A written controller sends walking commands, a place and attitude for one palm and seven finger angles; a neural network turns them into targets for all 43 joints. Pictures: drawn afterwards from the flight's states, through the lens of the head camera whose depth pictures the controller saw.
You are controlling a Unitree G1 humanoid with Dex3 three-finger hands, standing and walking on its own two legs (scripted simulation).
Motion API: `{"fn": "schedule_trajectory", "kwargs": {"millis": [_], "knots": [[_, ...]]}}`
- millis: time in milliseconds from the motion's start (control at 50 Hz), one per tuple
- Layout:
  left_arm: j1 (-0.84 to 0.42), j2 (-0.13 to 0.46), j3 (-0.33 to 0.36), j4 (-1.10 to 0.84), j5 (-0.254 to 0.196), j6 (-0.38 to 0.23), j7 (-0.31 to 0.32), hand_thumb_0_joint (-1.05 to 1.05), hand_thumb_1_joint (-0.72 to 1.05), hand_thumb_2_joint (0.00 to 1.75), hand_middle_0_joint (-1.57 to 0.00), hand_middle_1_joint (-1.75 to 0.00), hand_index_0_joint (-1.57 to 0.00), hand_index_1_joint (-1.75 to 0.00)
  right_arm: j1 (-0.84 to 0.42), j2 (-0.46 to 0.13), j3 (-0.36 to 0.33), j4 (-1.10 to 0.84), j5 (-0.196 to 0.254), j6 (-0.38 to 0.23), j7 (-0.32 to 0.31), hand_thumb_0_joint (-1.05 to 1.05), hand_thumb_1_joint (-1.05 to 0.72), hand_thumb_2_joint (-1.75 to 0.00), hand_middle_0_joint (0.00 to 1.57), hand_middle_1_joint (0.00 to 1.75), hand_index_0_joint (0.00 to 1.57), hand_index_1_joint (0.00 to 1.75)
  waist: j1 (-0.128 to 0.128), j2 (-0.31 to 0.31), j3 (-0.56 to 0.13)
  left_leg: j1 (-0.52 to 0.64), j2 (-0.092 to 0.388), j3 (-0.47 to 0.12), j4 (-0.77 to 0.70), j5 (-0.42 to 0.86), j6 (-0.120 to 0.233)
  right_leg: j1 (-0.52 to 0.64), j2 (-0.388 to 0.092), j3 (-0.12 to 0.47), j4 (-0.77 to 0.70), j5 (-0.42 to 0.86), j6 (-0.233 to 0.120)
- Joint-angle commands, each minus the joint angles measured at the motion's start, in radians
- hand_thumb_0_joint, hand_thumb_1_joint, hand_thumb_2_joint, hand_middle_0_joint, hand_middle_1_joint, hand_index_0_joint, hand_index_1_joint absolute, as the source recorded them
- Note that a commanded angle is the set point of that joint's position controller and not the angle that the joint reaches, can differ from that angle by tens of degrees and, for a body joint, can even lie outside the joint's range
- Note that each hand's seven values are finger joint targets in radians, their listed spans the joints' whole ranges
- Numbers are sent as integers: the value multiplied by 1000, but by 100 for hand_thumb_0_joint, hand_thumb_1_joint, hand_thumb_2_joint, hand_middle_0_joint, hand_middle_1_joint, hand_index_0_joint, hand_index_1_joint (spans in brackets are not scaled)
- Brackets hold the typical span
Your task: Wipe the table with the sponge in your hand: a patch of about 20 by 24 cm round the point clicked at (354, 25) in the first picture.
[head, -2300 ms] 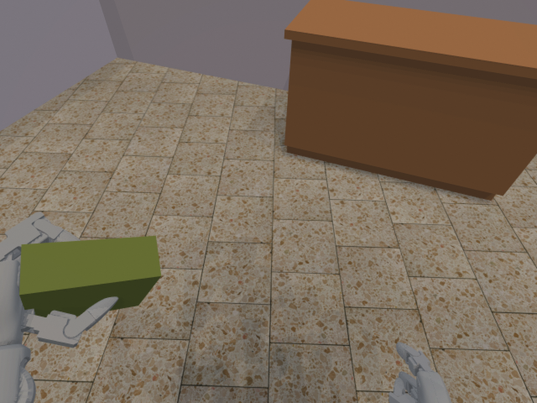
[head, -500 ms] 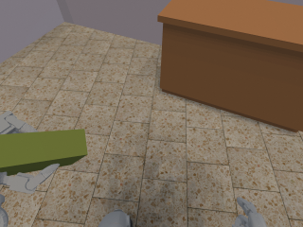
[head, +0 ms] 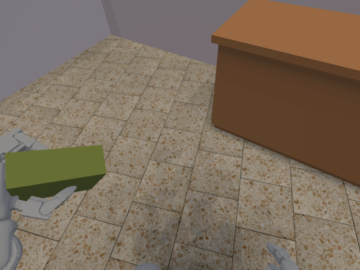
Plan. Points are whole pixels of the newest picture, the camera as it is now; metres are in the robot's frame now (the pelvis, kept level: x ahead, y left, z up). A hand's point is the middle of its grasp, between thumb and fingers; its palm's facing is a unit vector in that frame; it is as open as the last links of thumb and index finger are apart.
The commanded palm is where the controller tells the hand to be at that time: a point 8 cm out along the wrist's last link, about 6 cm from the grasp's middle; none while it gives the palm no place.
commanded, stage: walk to a spot facing it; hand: left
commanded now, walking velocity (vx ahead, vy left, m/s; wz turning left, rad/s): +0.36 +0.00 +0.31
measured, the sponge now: (71, 173) +0.23 +0.21 +0.16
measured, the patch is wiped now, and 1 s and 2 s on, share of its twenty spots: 0.00 0.00 0.00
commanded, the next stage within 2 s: turn to face it in 1.62 s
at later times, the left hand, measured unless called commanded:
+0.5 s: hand (69, 113) +0.33 +0.23 +0.20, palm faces +0.47 -0.78 -0.42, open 9.1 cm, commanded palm +0.27 +0.28 +0.20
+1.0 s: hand (70, 88) +0.41 +0.26 +0.20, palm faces +0.64 -0.64 -0.42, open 9.1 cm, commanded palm +0.35 +0.29 +0.20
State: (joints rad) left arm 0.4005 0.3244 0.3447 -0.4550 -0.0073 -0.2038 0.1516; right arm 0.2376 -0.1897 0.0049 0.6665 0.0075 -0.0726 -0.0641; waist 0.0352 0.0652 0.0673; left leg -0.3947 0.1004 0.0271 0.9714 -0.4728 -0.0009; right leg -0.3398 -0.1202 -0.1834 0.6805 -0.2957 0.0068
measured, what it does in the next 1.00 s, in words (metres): walks ahead, turning left: left foot, then right foot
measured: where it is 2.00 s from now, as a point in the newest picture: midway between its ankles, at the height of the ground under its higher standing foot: (194, 226)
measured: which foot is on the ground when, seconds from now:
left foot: up 0.00-0.24, down 0.26-0.58, up 0.60-0.98, down 1.00-1.00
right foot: down 0.00-0.26, up 0.28-0.56, down 0.58-1.00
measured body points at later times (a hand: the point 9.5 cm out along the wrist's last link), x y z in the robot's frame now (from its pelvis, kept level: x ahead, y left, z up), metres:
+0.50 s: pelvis +0.14 -0.02 +0.02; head +0.17 -0.01 +0.47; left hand +0.30 +0.27 +0.23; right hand +0.33 -0.20 -0.07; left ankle +0.15 +0.11 -0.72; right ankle +0.19 -0.15 -0.68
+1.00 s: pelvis +0.27 -0.02 +0.00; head +0.31 +0.00 +0.45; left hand +0.37 +0.30 +0.22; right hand +0.51 -0.24 -0.07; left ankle +0.31 +0.11 -0.72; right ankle +0.25 -0.15 -0.71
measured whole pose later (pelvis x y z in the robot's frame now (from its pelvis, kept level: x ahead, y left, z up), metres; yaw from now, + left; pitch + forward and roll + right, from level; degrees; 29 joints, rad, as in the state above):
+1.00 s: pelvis +0.27 -0.02 +0.00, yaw +17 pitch +0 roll +2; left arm 0.51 0.40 0.40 -0.65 -0.03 -0.22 0.19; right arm 0.24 -0.28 -0.07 0.53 0.00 -0.04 -0.06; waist 0.01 -0.05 0.08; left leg -0.38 0.06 0.20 0.57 -0.23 0.01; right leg -0.21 -0.20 -0.29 0.72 -0.44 0.03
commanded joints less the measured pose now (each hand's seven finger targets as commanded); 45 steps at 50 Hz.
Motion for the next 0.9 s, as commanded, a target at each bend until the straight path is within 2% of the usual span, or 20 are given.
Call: {"fn": "schedule_trajectory", "kwargs": {"millis": [0, 80, 140, 200, 220, 240, 260, 280, 320, 380, 520, 540, 560, 580, 600, 620, 660, 700, 800, 880], "knots": [[-109, 259, 150, -303, -5, -72, 20, 0, 10, 130, -120, -160, -120, -160, -156, -113, -46, -174, 1, -46, -5, 0, -90, -90, 20, 30, 20, 30, -11, -232, -106, -351, 19, -41, 325, 22, -14, 325, -349, 449, -404, 40, -190], [7, 234, 175, -324, -9, -80, 32, 0, 10, 130, -120, -160, -120, -160, -143, -90, -49, -201, -2, -14, 0, 0, -90, -90, 20, 30, 20, 30, -23, -234, -132, -145, 28, 55, -73, 76, -9, 266, -260, 123, -338, 279, -136], [72, 216, 183, -329, -20, -75, 51, 0, 10, 130, -120, -160, -120, -160, -124, -82, -58, -235, -9, -13, 1, 0, -90, -90, 20, 30, 20, 30, 0, -220, -137, -41, -36, 172, -293, 142, -4, 261, -227, 106, -296, 319, -130], [26, 190, 145, -340, -23, -78, 61, 0, 10, 130, -120, -160, -120, -160, -66, -99, -75, -245, -5, -16, -12, 0, -90, -90, 20, 30, 20, 30, -45, -115, -210, 215, -80, 208, -493, 277, 4, 203, -151, 14, -38, 286, -63], [0, 195, 146, -352, -19, -90, 61, 0, 10, 130, -120, -160, -120, -160, -55, -124, -88, -247, -1, -19, -18, 0, -90, -90, 20, 30, 20, 30, -64, 50, -245, 377, -2, 62, -530, 284, 56, 54, -101, -10, 180, 221, -21], [-8, 187, 145, -354, -25, -100, 60, 0, 10, 130, -120, -160, -120, -160, -69, -147, -93, -250, -1, -20, -11, 0, -90, -90, 20, 30, 20, 30, -58, 296, -251, 495, 245, -346, -597, 464, 183, -191, 38, -2, 434, -213, 31], [-27, 215, 144, -275, -14, -105, 50, 0, 10, 130, -120, -160, -120, -160, -85, -136, -76, -245, 1, -26, 3, 0, -90, -90, 20, 30, 20, 30, -53, 269, -218, 431, 349, -541, -666, 397, 265, -284, 43, 113, 563, -345, 14], [-50, 248, 161, -292, -14, -102, 35, 0, 10, 130, -120, -160, -120, -160, -101, -131, -82, -233, 2, -37, 3, 0, -90, -90, 20, 30, 20, 30, -50, 221, -195, 429, 361, -571, -655, 365, 290, -360, 13, 175, 612, -305, 19], [-30, 228, 153, -352, -11, -97, 24, 0, 10, 130, -120, -160, -120, -160, -100, -122, -86, -218, 11, -42, 11, 0, -90, -90, 20, 30, 20, 30, -45, 136, -171, 387, 313, -420, -633, 366, 275, -405, -26, 182, 589, -248, 29], [35, 192, 135, -434, -20, -93, 20, 0, 10, 130, -120, -160, -120, -160, -100, -115, -74, -218, 8, -66, 19, 0, -90, -90, 20, 30, 20, 30, -28, 198, -183, 270, 207, -180, -651, 358, 195, -251, -18, 103, 360, -132, 38], [27, 178, 134, -222, -22, -54, 17, 0, 10, 130, -120, -160, -120, -160, -99, -104, -52, -191, 0, -60, -12, 0, -90, -90, 20, 30, 20, 30, -23, 101, -157, 75, 137, -28, -532, 121, 110, 165, 73, -40, -138, 15, 52], [-3, 177, 122, -191, -17, -43, 15, 0, 10, 130, -120, -160, -120, -160, -98, -94, -49, -186, 3, -51, -17, 0, -90, -90, 20, 30, 20, 30, -20, 3, -160, 12, 93, 13, -396, 55, 86, 247, 45, 9, -201, -20, 35], [-39, 216, 137, -176, -5, -33, 17, 0, 10, 130, -120, -160, -120, -160, -89, -73, -46, -186, 4, -40, -17, 0, -90, -90, 20, 30, 20, 30, -15, -235, -177, -155, 0, 90, -96, -44, 49, 340, -136, 275, -334, -171, -38], [-35, 249, 159, -157, -9, -17, 22, 0, 10, 130, -120, -160, -120, -160, -127, -71, -37, -213, 0, -42, -14, 0, -90, -90, 20, 30, 20, 30, 14, -446, -152, -360, -100, 60, 203, -145, 19, 394, -350, 644, -445, -134, -154], [-78, 247, 155, -153, -25, -23, 21, 0, 10, 130, -120, -160, -120, -160, -146, -106, -47, -201, -8, -55, -10, 0, -90, -90, 20, 30, 20, 30, -3, -389, -125, -365, -53, -51, 308, -42, 9, 332, -372, 671, -477, -159, -156], [-56, 247, 151, -150, -25, -36, 11, 0, 10, 130, -120, -160, -120, -160, -139, -105, -45, -184, -4, -50, -6, 0, -90, -90, 20, 30, 20, 30, -11, -318, -93, -377, -27, -60, 381, 18, -4, 303, -368, 627, -460, -129, -168], [-54, 224, 131, -200, -18, -57, 3, 0, 10, 130, -120, -160, -120, -160, -151, -103, -37, -164, -5, -26, 2, 0, -90, -90, 20, 30, 20, 30, -21, -227, -73, -359, 6, -41, 406, 100, -31, 255, -308, 346, -426, 41, -133], [-54, 224, 124, -232, -10, -62, 7, 0, 10, 130, -120, -160, -120, -160, -165, -110, -41, -176, -6, -15, 0, 0, -90, -90, 20, 30, 20, 30, -24, -194, -75, -325, 15, -12, 308, 126, -34, 244, -283, 211, -415, 149, -120], [33, 243, 166, -342, -19, -67, 39, 0, 10, 130, -120, -160, -120, -160, -121, -98, -59, -229, -11, -13, 6, 0, -90, -90, 20, 30, 20, 30, -3, -197, -129, -178, 19, 109, -117, 150, -18, 296, -278, 60, -364, 300, -129], [81, 214, 170, -341, -27, -51, 60, 0, 10, 130, -120, -160, -120, -160, -91, -93, -70, -260, -8, -13, 5, 0, -90, -90, 20, 30, 20, 30, 5, -237, -151, -88, -18, 177, -297, 142, -9, 333, -277, 33, -277, 378, -124]]}}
